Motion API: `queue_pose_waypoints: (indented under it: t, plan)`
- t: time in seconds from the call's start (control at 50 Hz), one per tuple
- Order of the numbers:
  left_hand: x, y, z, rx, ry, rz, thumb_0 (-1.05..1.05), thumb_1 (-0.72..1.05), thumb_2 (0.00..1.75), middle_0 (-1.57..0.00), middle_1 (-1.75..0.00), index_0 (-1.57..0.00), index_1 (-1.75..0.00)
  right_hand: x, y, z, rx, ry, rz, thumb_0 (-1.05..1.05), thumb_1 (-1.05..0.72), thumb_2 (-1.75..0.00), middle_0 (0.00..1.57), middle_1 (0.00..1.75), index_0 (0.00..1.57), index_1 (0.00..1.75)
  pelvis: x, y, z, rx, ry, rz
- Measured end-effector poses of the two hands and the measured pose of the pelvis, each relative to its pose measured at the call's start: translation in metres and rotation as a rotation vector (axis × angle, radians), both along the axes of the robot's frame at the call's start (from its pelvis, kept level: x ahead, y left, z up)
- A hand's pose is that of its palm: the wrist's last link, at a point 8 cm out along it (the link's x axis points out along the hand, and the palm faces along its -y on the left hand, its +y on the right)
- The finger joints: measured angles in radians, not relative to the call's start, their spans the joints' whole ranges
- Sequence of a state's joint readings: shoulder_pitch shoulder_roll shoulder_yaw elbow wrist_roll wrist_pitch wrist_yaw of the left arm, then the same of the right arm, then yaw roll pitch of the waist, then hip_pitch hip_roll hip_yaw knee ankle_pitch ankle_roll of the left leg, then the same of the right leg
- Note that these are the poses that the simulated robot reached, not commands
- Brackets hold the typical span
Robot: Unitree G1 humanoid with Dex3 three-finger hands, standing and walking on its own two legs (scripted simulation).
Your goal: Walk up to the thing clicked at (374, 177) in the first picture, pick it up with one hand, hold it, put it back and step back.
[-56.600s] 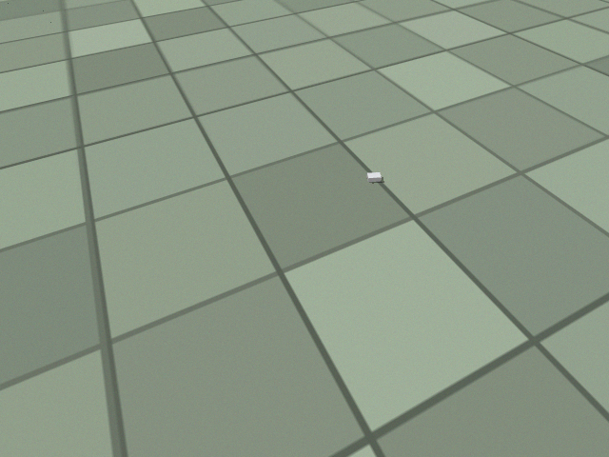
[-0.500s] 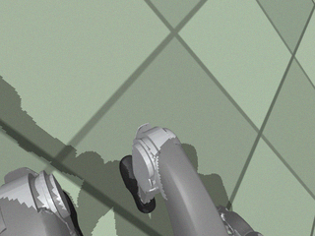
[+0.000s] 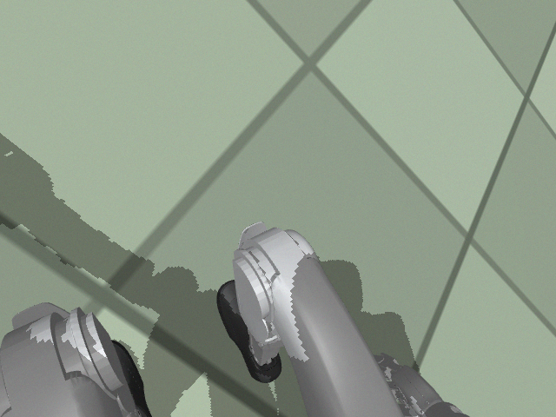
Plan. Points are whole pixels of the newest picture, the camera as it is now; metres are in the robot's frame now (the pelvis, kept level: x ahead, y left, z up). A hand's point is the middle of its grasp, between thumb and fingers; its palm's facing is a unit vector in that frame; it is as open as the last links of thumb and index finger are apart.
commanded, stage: approach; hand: left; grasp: from above
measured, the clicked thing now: out of the picture +0.54 +0.37 -0.31
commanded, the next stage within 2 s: withdraw in 0.20 s
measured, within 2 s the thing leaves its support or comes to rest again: neither
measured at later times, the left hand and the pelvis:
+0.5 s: hand out of the picture +0.53 +0.39 -0.14, palm faces -0.38 -0.09 -0.92, open 12.9 cm; pelvis +0.00 +0.00 +0.00, yaw +0 degrees
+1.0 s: hand out of the picture +0.48 +0.38 -0.06, palm faces -0.46 -0.12 -0.88, open 12.5 cm; pelvis -0.01 +0.00 +0.05, yaw +4 degrees
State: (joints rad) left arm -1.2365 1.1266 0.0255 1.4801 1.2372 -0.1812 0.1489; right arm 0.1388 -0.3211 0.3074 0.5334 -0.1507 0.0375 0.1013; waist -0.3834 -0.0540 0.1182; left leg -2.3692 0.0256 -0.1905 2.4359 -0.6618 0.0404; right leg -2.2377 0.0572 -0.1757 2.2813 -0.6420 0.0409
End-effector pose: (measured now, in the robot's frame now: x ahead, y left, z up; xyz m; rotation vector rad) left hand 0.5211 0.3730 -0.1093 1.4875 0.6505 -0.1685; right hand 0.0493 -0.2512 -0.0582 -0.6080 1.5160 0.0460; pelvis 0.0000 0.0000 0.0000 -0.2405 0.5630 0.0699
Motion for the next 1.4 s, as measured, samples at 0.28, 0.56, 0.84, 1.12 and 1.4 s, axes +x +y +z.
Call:
queue_pose_waypoints:
  t: [0.28,0.56,0.84,1.12,1.4]
  plan:
    - [-0.002,-0.002,-0.016,-0.016,-0.129,-0.067,0.0,-0.26,0.75,-0.26,-0.86,-0.28,-0.83,-0.012,-0.011,0.011,-0.049,0.077,0.034,0.0,-0.89,-0.89,0.21,0.3,0.21,0.3,0.0,-0.004,-0.005,-0.003,-0.011,-0.005]
    - [0.007,0.014,0.044,0.019,-0.151,0.021,0.0,-0.29,0.8,-0.27,-0.82,-0.27,-0.81,0.005,-0.004,0.011,-0.002,-0.01,-0.015,0.0,-0.9,-0.9,0.21,0.3,0.2,0.3,0.002,0.001,0.007,0.0,0.025,0.008]
    - [-0.03,0.022,0.114,-0.004,-0.023,0.003,0.0,-0.25,0.78,-0.31,-0.74,-0.31,-0.74,0.015,-0.005,0.034,0.009,-0.037,-0.045,0.0,-0.9,-0.9,0.21,0.3,0.21,0.3,-0.007,0.001,0.049,0.025,0.048,0.038]
    - [-0.028,0.004,0.085,-0.016,-0.095,-0.089,0.0,-0.2,0.74,-0.35,-0.71,-0.35,-0.71,0.011,-0.019,0.029,-0.058,-0.057,-0.015,0.0,-0.89,-0.9,0.2,0.3,0.2,0.3,-0.011,-0.002,0.032,0.033,0.029,0.041]
    - [-0.01,0.014,0.099,0.046,-0.116,0.055,0.0,-0.21,0.76,-0.33,-0.74,-0.33,-0.73,-0.015,0.001,0.006,0.042,-0.001,-0.122,0.0,-0.91,-0.9,0.21,0.3,0.21,0.3,-0.007,-0.005,0.027,0.051,0.056,0.029]
